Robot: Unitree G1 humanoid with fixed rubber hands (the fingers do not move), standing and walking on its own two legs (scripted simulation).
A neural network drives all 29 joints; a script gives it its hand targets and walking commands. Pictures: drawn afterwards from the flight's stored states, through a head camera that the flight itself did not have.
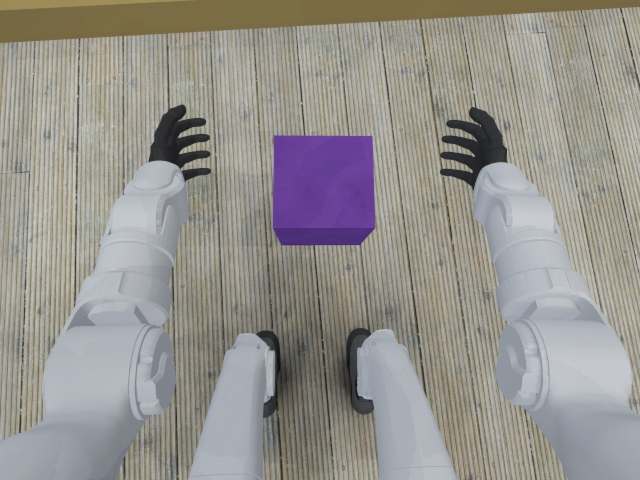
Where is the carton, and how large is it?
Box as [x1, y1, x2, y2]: [273, 135, 374, 244]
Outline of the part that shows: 274,135 273,229 281,244 359,244 374,228 372,136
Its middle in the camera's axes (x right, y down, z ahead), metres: +0.00 -0.09 +0.93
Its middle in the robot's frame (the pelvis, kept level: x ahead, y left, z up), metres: +0.55 -0.02 -0.53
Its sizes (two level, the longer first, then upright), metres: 0.210 0.200 0.250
